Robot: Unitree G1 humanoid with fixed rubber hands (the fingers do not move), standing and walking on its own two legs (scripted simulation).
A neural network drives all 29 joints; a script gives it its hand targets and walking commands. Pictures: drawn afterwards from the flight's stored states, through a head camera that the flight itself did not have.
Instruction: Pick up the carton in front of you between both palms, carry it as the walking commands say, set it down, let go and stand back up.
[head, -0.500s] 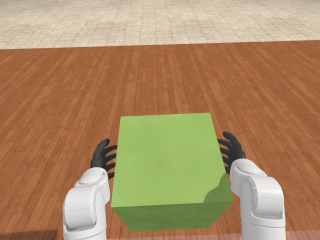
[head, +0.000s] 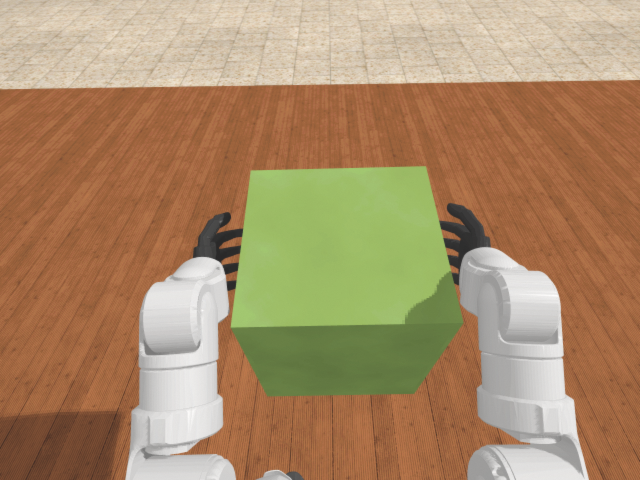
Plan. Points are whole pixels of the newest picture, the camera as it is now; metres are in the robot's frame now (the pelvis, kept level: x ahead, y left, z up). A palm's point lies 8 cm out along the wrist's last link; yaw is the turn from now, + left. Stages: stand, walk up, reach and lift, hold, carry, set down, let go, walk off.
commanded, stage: carry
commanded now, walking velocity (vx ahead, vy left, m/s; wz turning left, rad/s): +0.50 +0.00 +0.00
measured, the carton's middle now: (339, 291) +0.35 +0.00 +0.05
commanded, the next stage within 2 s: none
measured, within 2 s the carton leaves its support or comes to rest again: neither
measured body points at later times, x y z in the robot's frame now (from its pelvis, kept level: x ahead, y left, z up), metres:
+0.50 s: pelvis +0.34 +0.03 -0.03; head +0.42 +0.03 +0.42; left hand +0.73 +0.17 +0.07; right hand +0.73 -0.13 +0.08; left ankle +0.18 +0.08 -0.73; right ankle +0.49 -0.03 -0.75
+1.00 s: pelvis +0.69 +0.05 -0.07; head +0.72 +0.06 +0.38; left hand +1.07 +0.22 +0.05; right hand +1.07 -0.09 +0.05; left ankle +0.80 +0.11 -0.79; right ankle +0.50 -0.02 -0.73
